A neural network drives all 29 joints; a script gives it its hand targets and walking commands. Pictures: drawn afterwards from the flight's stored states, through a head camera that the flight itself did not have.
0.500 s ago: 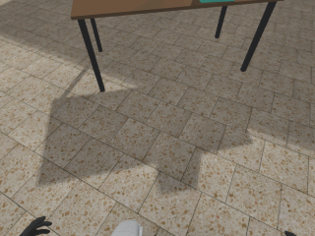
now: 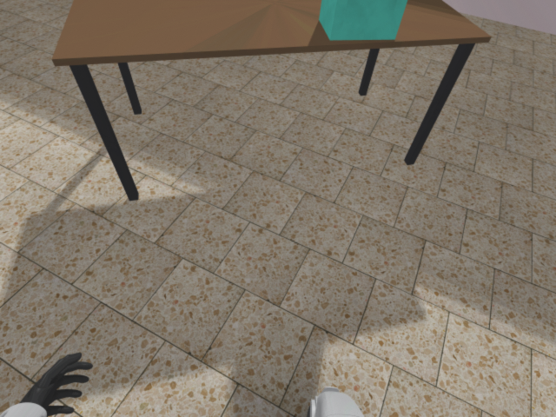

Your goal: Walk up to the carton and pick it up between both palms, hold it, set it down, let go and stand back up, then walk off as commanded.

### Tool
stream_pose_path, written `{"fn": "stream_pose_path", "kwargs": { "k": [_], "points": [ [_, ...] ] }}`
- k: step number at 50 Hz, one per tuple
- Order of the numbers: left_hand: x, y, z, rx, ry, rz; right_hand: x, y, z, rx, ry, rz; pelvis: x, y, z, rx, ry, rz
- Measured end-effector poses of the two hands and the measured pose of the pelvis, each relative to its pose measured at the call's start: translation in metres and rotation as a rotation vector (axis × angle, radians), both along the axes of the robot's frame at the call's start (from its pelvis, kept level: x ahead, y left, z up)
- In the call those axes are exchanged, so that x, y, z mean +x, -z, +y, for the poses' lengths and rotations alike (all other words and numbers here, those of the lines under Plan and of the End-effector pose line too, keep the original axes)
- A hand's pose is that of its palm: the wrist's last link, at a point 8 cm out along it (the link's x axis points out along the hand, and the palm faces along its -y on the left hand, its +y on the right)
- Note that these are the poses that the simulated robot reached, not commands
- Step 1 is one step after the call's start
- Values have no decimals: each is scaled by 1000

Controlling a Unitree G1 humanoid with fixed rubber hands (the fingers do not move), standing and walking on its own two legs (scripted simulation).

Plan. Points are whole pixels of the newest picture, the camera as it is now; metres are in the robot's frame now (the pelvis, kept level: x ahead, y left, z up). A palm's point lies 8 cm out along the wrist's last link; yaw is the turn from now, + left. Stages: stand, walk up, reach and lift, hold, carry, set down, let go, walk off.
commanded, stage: walk up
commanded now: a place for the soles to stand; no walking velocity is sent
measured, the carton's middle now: out of the picture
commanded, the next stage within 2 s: none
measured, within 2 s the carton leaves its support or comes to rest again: neither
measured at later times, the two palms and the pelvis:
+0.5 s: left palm (138, 309) +0.31 +0.24 -0.11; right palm (530, 292) +0.32 -0.45 -0.04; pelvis +0.25 -0.09 +0.00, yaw +2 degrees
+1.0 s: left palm (208, 215) +0.52 +0.14 -0.10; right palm (504, 202) +0.57 -0.54 -0.09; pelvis +0.47 -0.21 -0.01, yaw +4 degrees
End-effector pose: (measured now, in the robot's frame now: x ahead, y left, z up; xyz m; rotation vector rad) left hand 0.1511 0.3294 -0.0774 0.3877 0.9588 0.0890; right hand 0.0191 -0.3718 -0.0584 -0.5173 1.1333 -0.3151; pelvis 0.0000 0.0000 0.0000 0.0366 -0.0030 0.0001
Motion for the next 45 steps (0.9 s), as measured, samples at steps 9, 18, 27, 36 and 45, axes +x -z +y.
{"fn": "stream_pose_path", "kwargs": {
  "k": [9, 18, 27, 36, 45],
  "points": [
    [46, -5, -35, 49, -129, 2, 136, 28, -31, 59, -69, -1, 89, 3, -50, -48, -32, -4],
    [58, 34, -52, 0, -215, 193, 271, 12, -30, 42, -177, -78, 185, 9, -65, -45, -49, -11],
    [192, 31, -99, -36, -94, 153, 309, -19, -91, -51, -89, -47, 263, -3, -98, -12, -32, 0],
    [327, 11, -148, 29, -72, 16, 364, 6, -178, -68, -27, 46, 349, 12, -164, -17, -37, 8],
    [344, 4, -178, 44, -183, 84, 499, 23, -159, 72, -148, -4, 426, -2, -197, -31, -64, 9]
  ]
}}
